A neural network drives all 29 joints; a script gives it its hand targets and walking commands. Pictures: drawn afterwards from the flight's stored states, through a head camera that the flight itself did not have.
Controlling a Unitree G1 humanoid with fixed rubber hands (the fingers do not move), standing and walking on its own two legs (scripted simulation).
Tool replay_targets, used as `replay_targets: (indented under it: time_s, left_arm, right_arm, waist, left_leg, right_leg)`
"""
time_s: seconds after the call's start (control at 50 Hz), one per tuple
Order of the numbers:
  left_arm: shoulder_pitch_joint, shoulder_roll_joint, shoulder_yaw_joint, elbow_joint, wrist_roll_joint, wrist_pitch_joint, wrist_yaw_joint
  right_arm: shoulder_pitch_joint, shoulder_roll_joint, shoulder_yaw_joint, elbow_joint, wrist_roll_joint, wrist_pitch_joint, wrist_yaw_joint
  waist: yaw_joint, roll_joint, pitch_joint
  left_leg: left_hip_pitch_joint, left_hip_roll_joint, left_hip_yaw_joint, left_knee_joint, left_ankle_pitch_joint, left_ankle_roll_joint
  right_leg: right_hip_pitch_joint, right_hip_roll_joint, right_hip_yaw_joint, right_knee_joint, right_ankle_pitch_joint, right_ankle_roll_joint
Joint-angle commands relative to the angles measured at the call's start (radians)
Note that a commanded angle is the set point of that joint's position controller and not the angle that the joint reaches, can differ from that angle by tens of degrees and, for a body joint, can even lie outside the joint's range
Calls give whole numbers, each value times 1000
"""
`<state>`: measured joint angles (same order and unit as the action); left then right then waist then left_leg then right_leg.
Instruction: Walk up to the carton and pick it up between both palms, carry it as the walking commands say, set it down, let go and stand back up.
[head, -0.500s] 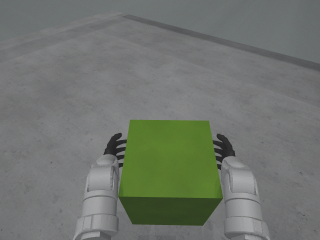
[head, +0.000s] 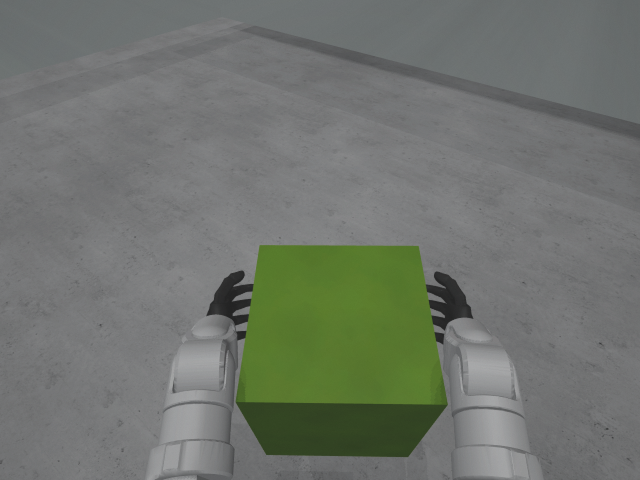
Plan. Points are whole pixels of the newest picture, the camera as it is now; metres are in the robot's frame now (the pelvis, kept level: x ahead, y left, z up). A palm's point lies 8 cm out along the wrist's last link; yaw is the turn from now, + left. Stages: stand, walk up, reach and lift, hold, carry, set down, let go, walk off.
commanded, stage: reach and lift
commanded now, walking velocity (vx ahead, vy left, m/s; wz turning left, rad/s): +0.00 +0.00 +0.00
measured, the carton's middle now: (337, 356) +0.30 +0.00 -0.02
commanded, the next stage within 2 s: hold in 0.34 s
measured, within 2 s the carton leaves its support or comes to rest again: neither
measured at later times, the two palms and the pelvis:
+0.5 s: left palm (218, 338) +0.28 +0.15 +0.05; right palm (459, 341) +0.28 -0.15 +0.05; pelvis -0.01 +0.00 +0.00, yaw +0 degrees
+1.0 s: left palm (189, 335) +0.28 +0.18 +0.06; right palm (429, 323) +0.30 -0.11 +0.07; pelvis +0.00 +0.02 -0.02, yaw +4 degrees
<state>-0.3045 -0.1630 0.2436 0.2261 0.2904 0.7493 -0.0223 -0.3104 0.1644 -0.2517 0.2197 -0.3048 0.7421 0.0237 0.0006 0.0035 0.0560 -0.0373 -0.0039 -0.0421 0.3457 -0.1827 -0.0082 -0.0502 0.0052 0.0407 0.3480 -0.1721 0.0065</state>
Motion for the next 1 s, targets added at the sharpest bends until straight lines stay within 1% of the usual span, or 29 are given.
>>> replay_targets:
  time_s: [0.0,0.18,0.38,0.6,0.76,0.78,0.8,0.82,0.84,0.86,0.88,0.9,0.92,0.94,0.96,0.98]
  left_arm:
    - [-449,-880,-523,-28,-236,-25,-202]
    - [-419,-885,-538,-45,-243,-20,-202]
    - [-412,-895,-549,-47,-249,-17,-204]
    - [-452,-899,-536,-16,-248,-20,-215]
    - [-459,-898,-533,-7,-247,-20,-222]
    - [-492,-903,-595,-38,-274,-16,-221]
    - [-476,-903,-574,-32,-270,-8,-212]
    - [-445,-897,-580,-35,-274,3,-205]
    - [-442,-891,-597,-58,-283,10,-197]
    - [-447,-899,-614,-93,-299,20,-187]
    - [-436,-917,-639,-134,-318,32,-174]
    - [-418,-923,-659,-174,-331,50,-160]
    - [-413,-921,-682,-230,-351,69,-146]
    - [-406,-913,-705,-288,-370,89,-131]
    - [-378,-896,-718,-332,-382,112,-118]
    - [-362,-877,-741,-378,-399,140,-107]
  right_arm:
    - [-430,859,529,-12,238,-18,205]
    - [-400,864,542,-36,246,-12,206]
    - [-392,874,549,-44,256,-7,210]
    - [-432,891,538,-13,262,-9,217]
    - [-433,903,535,2,262,-8,216]
    - [-490,926,589,-57,272,-5,219]
    - [-480,923,602,-57,280,7,218]
    - [-449,919,611,-47,288,19,213]
    - [-435,923,626,-48,298,28,211]
    - [-453,930,654,-80,319,39,207]
    - [-473,933,688,-138,354,52,201]
    - [-481,930,715,-185,384,68,192]
    - [-479,930,742,-233,413,85,181]
    - [-461,924,761,-279,433,104,167]
    - [-440,910,771,-318,445,127,151]
    - [-394,875,761,-334,441,150,132]
  waist:
    - [-1,-6,-249]
    - [-1,-5,-236]
    - [-2,-3,-218]
    - [1,-3,-199]
    - [2,-7,-199]
    - [12,-28,-243]
    - [9,-35,-275]
    - [11,-45,-289]
    - [14,-72,-304]
    - [18,-119,-315]
    - [21,-160,-333]
    - [18,-173,-347]
    - [11,-169,-364]
    - [0,-152,-382]
    - [-1,-111,-382]
    - [0,31,-396]
  left_leg:
    - [29,-85,-21,-40,174,12]
    - [24,-85,-26,-42,162,13]
    - [9,-82,-30,-44,109,16]
    - [-13,-77,-29,-42,20,20]
    - [-10,-76,-27,-38,24,21]
    - [-226,110,-50,48,-92,20]
    - [-257,101,-66,92,-85,24]
    - [-308,87,-52,146,-82,20]
    - [-358,66,-32,210,-75,14]
    - [-397,48,-11,294,-76,8]
    - [-393,38,10,363,-142,7]
    - [-385,41,27,374,-200,12]
    - [-372,42,41,344,-210,20]
    - [-310,41,57,260,-165,28]
    - [-258,44,45,162,-52,33]
    - [-198,142,-83,117,189,58]
  right_leg:
    - [73,81,26,-37,169,-4]
    - [71,81,25,-37,157,-4]
    - [54,80,21,-36,100,-9]
    - [27,74,17,-33,13,-13]
    - [26,71,18,-33,15,-12]
    - [-101,-145,21,41,-166,-9]
    - [-115,-166,81,55,-217,-24]
    - [-130,-195,118,50,-232,-38]
    - [-118,-233,159,35,-216,-58]
    - [-111,-279,210,24,-157,-91]
    - [-134,-328,256,20,-62,-126]
    - [-159,-358,264,34,45,-148]
    - [-169,-363,243,70,136,-148]
    - [-205,-318,173,125,192,-123]
    - [-247,-247,91,200,199,-78]
    - [-316,-162,-8,328,109,-23]
